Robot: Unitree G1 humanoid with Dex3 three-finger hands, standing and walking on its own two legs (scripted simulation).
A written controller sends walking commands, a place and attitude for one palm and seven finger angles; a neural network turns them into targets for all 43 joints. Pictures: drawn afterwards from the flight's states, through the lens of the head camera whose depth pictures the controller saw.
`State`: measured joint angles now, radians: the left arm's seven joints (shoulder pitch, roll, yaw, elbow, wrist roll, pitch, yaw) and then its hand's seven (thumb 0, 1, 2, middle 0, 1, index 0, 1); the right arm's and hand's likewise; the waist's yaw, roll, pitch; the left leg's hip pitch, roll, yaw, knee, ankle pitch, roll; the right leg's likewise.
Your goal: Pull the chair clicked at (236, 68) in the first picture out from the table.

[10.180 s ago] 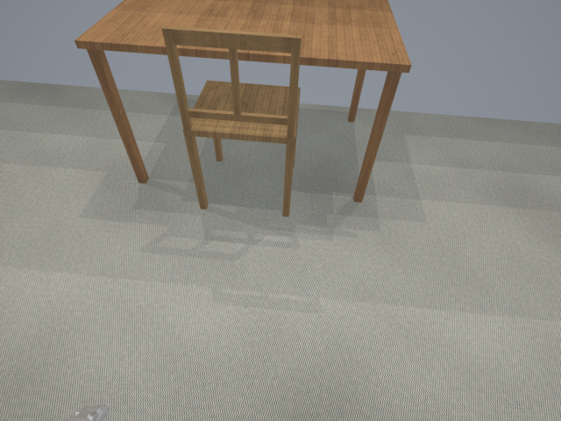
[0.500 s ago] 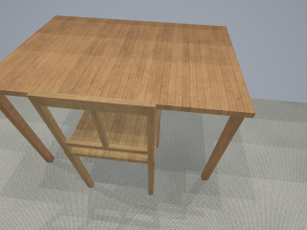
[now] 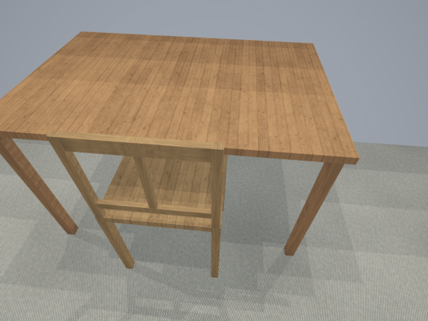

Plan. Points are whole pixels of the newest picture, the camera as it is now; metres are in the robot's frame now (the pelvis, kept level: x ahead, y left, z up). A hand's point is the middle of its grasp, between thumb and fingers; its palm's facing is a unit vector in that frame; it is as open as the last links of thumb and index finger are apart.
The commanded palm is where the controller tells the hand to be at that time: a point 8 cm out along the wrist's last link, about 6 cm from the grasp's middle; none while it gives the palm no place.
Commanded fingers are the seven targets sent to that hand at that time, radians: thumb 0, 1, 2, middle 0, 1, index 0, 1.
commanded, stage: look again from close up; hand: left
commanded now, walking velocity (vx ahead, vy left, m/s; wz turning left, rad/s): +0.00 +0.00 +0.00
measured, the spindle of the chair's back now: (146, 183) +0.49 +0.22 -0.11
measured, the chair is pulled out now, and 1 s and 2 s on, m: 0.00 0.00 0.00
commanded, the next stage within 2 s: come to a stop and stand still in 0.78 s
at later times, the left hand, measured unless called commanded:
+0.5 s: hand out of the picture -0.01 +0.18 -0.18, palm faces +0.03 -0.99 -0.16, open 7.4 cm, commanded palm none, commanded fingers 0.00 0.90 0.90 -0.20 -0.30 -0.20 -0.30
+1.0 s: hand out of the picture -0.01 +0.19 -0.18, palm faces +0.01 -0.98 -0.18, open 7.4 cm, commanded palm none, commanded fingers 0.00 0.90 0.90 -0.20 -0.30 -0.20 -0.30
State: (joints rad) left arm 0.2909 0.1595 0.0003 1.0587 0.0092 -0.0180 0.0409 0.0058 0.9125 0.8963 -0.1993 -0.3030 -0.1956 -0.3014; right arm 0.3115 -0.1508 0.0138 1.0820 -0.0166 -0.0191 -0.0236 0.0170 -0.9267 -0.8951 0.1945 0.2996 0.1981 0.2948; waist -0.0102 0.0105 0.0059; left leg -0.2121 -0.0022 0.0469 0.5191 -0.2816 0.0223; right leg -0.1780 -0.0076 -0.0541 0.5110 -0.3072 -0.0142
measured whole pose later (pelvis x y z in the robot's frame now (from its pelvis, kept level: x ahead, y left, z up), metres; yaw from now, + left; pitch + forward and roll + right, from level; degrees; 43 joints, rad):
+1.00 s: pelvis +0.00 +0.02 +0.00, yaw +0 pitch -1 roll -1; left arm 0.31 0.15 -0.01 1.10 0.02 -0.02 0.05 0.00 0.91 0.90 -0.20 -0.30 -0.19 -0.30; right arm 0.28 -0.15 0.02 1.11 -0.01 -0.02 -0.02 0.01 -0.92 -0.89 0.20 0.30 0.20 0.30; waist 0.00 0.00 0.03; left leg -0.22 -0.03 0.06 0.50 -0.27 0.05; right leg -0.18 -0.03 -0.05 0.47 -0.28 0.02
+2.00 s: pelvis +0.02 +0.00 +0.01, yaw +0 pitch -1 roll +0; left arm 0.29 0.15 -0.01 1.11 0.01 -0.02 0.04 0.00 0.91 0.90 -0.20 -0.30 -0.20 -0.30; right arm 0.25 -0.16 0.02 1.15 -0.01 -0.03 -0.03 0.01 -0.92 -0.89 0.20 0.30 0.20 0.29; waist 0.00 -0.02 0.04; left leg -0.16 -0.01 0.05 0.43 -0.26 0.02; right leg -0.13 -0.01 -0.05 0.45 -0.30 -0.01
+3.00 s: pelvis -0.02 -0.01 -0.02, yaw +2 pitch +5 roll +0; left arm 0.36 0.18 0.06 0.22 -0.19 -0.27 0.00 0.03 0.86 0.86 -0.18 -0.29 -0.18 -0.29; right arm 0.28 -0.27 -0.02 0.77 0.01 -0.29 -0.06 0.02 -0.92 -0.89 0.20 0.30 0.20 0.30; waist -0.04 0.03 -0.08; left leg -0.47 -0.01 0.02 0.71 -0.33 0.01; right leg -0.44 -0.03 -0.08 0.74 -0.39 -0.02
